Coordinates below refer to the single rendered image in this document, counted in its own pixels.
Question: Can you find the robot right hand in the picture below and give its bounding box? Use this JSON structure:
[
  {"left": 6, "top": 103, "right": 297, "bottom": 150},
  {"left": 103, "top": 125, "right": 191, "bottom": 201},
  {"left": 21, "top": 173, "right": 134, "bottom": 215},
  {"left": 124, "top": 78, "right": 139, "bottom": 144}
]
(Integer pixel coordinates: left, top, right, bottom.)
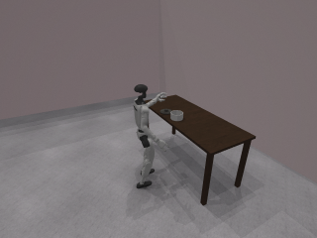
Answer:
[{"left": 158, "top": 140, "right": 169, "bottom": 152}]

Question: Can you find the robot right forearm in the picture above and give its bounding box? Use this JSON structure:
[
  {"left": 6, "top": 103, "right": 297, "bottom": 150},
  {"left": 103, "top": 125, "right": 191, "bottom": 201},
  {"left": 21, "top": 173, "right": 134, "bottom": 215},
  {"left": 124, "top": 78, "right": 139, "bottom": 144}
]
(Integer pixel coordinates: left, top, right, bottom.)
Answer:
[{"left": 143, "top": 126, "right": 160, "bottom": 143}]

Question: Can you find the robot left forearm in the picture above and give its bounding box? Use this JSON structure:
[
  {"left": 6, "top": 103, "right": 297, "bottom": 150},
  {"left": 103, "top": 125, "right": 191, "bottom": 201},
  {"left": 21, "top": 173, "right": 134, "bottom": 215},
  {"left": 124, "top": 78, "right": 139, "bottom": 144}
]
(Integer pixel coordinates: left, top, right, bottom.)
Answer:
[{"left": 147, "top": 98, "right": 158, "bottom": 107}]

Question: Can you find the robot left hand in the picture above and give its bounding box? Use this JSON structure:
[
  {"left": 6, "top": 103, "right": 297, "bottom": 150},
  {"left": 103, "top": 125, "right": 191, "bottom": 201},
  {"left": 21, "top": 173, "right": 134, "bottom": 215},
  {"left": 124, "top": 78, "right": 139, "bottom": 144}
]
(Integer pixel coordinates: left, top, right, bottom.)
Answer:
[{"left": 156, "top": 92, "right": 167, "bottom": 102}]

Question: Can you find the robot right upper arm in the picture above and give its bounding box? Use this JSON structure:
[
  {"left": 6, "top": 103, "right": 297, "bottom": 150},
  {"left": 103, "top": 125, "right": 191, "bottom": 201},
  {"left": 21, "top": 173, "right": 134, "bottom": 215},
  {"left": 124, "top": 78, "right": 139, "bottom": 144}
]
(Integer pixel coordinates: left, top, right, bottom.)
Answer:
[{"left": 140, "top": 105, "right": 150, "bottom": 132}]

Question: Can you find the lid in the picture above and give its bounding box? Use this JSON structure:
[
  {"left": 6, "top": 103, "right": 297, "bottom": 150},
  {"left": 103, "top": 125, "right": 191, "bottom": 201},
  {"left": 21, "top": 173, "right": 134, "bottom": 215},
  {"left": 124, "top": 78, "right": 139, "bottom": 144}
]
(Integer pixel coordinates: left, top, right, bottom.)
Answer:
[{"left": 160, "top": 109, "right": 172, "bottom": 115}]

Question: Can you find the robot right shin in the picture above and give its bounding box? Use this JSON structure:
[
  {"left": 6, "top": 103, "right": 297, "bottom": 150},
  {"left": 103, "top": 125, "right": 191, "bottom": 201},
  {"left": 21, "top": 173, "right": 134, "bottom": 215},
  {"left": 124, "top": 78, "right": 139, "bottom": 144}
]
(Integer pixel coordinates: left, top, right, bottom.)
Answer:
[{"left": 140, "top": 162, "right": 153, "bottom": 184}]

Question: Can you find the table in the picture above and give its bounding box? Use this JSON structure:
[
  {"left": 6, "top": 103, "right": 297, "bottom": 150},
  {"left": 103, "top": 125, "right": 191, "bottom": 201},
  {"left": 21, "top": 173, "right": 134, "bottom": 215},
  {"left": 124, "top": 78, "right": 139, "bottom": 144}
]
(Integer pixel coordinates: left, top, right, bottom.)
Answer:
[{"left": 145, "top": 94, "right": 256, "bottom": 206}]

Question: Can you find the pot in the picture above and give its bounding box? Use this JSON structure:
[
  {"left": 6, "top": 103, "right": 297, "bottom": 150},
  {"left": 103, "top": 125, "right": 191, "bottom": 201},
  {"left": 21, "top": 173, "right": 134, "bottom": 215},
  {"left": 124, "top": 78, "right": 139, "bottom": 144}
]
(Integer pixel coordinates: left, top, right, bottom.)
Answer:
[{"left": 170, "top": 110, "right": 183, "bottom": 121}]

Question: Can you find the robot torso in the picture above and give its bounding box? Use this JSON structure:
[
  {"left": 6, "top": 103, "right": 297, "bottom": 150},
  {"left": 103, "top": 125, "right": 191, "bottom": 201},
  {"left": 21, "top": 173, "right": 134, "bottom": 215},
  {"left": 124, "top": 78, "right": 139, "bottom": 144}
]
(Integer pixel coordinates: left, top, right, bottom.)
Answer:
[{"left": 134, "top": 102, "right": 150, "bottom": 141}]

